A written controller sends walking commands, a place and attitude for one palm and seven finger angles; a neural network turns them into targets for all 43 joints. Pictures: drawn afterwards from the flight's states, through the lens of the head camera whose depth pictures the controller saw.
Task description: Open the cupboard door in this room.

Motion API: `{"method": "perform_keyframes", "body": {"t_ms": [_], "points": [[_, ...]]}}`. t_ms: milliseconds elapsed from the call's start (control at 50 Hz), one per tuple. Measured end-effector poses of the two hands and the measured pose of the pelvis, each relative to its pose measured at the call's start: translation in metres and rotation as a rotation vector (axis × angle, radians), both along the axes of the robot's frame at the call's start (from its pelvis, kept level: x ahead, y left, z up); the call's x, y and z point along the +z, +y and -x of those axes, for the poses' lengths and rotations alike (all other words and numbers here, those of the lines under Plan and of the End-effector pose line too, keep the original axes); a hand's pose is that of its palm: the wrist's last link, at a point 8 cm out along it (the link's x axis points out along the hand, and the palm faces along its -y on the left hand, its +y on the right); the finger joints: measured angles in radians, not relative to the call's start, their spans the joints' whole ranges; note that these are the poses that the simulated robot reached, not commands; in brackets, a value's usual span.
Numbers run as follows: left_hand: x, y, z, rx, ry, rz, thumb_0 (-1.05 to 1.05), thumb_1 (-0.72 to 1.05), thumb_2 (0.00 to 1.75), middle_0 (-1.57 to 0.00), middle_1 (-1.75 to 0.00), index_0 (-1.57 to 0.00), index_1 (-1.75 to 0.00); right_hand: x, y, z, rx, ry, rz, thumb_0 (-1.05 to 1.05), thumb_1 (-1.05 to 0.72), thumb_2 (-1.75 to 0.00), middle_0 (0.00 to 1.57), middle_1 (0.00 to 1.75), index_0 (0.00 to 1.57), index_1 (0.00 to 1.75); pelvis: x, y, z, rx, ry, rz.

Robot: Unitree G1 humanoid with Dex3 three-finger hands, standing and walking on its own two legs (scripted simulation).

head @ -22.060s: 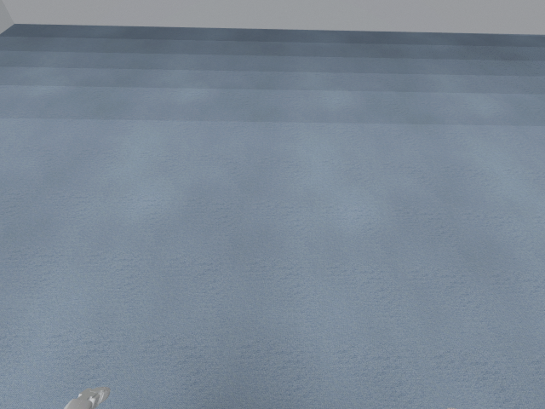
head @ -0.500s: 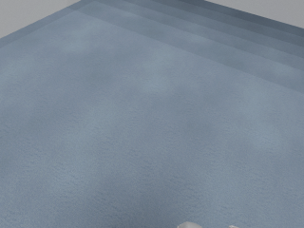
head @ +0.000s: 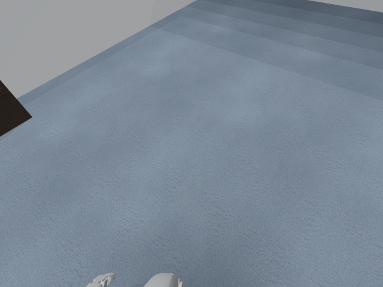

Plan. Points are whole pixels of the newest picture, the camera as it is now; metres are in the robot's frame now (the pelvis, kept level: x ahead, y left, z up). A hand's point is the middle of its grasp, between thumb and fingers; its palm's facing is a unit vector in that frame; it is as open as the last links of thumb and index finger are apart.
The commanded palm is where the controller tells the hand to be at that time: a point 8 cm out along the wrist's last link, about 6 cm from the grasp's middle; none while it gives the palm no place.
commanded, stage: turn or walk to find it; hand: left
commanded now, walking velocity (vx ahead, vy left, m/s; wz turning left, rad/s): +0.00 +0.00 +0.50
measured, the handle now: out of the picture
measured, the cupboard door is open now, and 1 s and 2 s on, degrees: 0 0 0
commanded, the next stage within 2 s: none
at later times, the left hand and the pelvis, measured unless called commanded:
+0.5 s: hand out of the picture -0.08 +0.26 -0.18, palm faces +0.33 -0.91 -0.24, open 7.4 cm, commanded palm none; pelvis -0.04 +0.05 -0.01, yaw +15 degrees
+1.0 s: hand out of the picture -0.04 +0.22 -0.14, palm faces +0.49 -0.83 -0.27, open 7.4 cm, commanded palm none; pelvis -0.03 +0.00 +0.00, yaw +30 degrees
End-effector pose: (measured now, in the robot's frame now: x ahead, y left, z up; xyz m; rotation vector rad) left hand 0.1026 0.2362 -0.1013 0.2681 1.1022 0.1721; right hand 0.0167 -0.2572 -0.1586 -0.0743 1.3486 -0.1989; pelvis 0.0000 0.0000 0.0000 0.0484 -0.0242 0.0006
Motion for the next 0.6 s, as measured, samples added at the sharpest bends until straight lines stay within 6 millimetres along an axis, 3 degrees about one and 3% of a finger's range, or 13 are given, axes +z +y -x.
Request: {"method": "perform_keyframes", "body": {"t_ms": [100,200,280,400,480,600], "points": [[-0.004,0.000,0.044,0.091,0.049,0.011,0.00,0.90,0.90,-0.21,-0.30,-0.20,-0.30,0.005,-0.009,-0.011,0.073,0.016,0.012,0.00,-0.91,-0.90,0.20,0.30,0.19,0.30,0.003,-0.006,0.005,0.063,0.000,-0.005],[-0.014,0.007,0.093,0.186,0.111,0.032,0.00,0.90,0.90,-0.21,-0.30,-0.20,-0.30,0.011,-0.002,-0.036,0.166,0.009,0.034,0.00,-0.91,-0.90,0.20,0.30,0.19,0.30,0.002,-0.002,0.012,0.121,0.003,0.002],[-0.026,0.021,0.135,0.263,0.164,0.052,0.00,0.90,0.90,-0.21,-0.30,-0.20,-0.30,0.017,0.017,-0.068,0.252,-0.046,0.055,0.00,-0.91,-0.90,0.20,0.30,0.19,0.30,-0.002,0.008,0.020,0.164,0.006,0.016],[-0.056,0.054,0.192,0.372,0.231,0.086,0.00,0.90,0.90,-0.21,-0.30,-0.20,-0.30,0.028,0.065,-0.113,0.371,-0.197,0.090,0.00,-0.91,-0.90,0.20,0.30,0.19,0.30,-0.017,0.034,0.033,0.223,0.000,0.039],[-0.053,0.068,0.203,0.404,0.251,0.098,0.01,0.91,0.90,-0.20,-0.30,-0.20,-0.29,0.043,0.088,-0.116,0.414,-0.237,0.094,0.00,-0.91,-0.90,0.20,0.30,0.20,0.30,-0.008,0.044,0.039,0.251,-0.008,0.062],[-0.037,0.081,0.187,0.424,0.139,0.096,0.01,0.91,0.90,-0.20,-0.30,-0.20,-0.29,0.046,0.102,-0.102,0.454,-0.197,0.081,0.00,-0.91,-0.90,0.20,0.30,0.20,0.30,0.003,0.050,0.046,0.311,-0.003,0.077]]}}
